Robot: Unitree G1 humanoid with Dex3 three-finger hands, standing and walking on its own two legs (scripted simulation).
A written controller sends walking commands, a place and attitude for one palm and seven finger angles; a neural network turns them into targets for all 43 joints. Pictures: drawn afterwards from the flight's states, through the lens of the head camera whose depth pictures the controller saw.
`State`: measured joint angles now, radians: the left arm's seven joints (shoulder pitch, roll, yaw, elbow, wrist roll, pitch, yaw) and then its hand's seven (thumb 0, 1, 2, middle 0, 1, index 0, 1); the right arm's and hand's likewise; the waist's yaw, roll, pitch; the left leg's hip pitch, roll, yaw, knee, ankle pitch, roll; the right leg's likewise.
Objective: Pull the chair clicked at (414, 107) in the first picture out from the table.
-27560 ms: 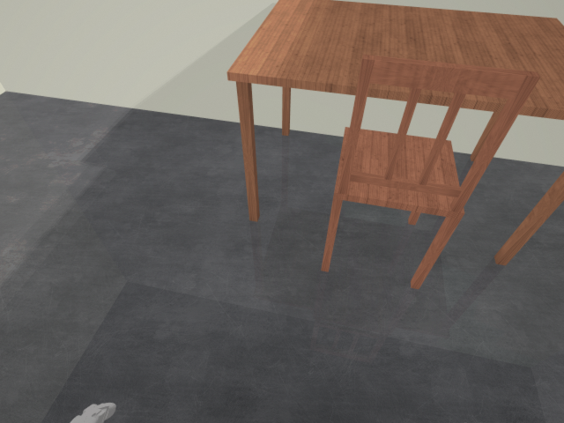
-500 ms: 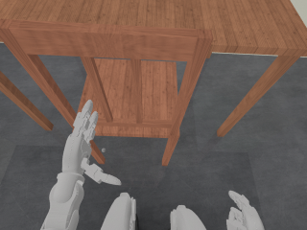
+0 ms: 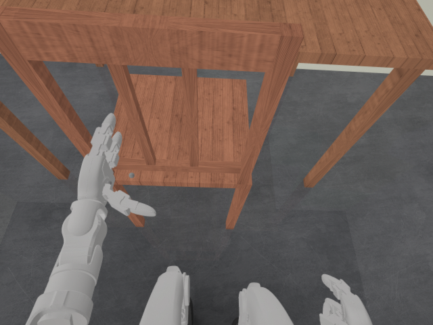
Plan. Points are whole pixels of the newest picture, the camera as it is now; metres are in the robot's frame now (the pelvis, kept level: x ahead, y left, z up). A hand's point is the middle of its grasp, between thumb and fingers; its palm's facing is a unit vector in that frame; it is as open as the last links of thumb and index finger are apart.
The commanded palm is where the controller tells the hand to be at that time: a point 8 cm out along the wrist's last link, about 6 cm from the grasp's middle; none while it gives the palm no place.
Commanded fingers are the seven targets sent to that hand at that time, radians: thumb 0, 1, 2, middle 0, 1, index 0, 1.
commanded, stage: push the fingers through the gap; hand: left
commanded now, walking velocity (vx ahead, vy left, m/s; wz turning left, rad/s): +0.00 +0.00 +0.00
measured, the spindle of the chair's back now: (137, 123) +0.46 +0.16 +0.05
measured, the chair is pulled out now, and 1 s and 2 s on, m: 0.00 0.00 0.00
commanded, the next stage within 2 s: hook a spindle and tug to test in 1.22 s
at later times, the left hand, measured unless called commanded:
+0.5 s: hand (140, 153) +0.41 +0.15 +0.03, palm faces +0.00 -1.00 -0.02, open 16.9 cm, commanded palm +0.40 +0.20 +0.03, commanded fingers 0.00 -0.50 0.30 -0.06 -0.08 -0.06 -0.08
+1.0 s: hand (143, 135) +0.45 +0.15 +0.02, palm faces +0.02 -1.00 -0.05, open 16.9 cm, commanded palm +0.42 +0.19 +0.03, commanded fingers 0.00 -0.50 0.30 -0.06 -0.08 -0.06 -0.08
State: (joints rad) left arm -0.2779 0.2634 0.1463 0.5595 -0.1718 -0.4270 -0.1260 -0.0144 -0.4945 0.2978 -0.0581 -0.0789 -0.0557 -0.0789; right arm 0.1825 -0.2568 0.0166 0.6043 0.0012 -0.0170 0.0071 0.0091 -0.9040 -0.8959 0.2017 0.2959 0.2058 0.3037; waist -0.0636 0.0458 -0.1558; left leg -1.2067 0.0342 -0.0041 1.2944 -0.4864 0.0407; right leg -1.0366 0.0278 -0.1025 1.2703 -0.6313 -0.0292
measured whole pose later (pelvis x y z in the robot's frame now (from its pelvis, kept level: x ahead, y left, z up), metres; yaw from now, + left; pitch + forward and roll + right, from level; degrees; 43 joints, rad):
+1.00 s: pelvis +0.00 +0.00 +0.00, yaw -1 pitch +25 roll -4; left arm -0.58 0.29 0.24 0.87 -0.11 -0.49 -0.08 -0.02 -0.49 0.30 -0.06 -0.08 -0.06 -0.08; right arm 0.27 -0.25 0.01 0.64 -0.02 0.04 0.04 0.01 -0.90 -0.90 0.20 0.30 0.21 0.30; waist -0.11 0.05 -0.16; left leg -1.23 0.04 0.01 1.27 -0.48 0.05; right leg -1.07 0.04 -0.08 1.24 -0.61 -0.02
